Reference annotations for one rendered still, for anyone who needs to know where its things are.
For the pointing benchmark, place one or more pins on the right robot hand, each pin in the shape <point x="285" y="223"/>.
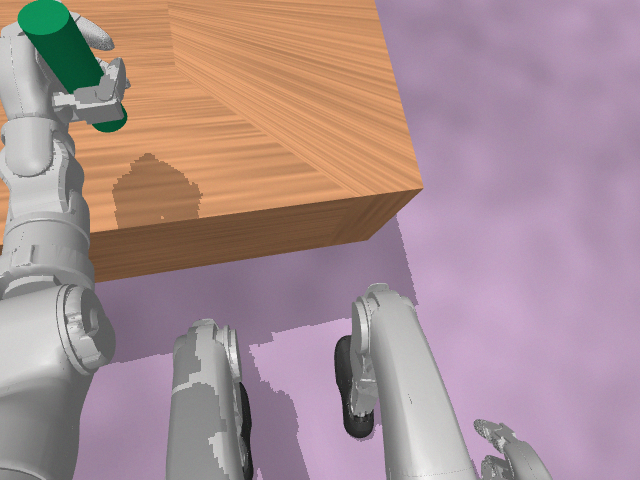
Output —
<point x="522" y="462"/>

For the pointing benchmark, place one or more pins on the left robot arm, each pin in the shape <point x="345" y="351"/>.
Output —
<point x="54" y="334"/>

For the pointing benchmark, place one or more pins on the can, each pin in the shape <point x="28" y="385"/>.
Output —
<point x="52" y="30"/>

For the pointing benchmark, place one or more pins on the right robot foot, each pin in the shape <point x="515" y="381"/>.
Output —
<point x="358" y="427"/>

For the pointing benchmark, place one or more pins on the left robot hand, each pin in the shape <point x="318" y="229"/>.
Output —
<point x="29" y="87"/>

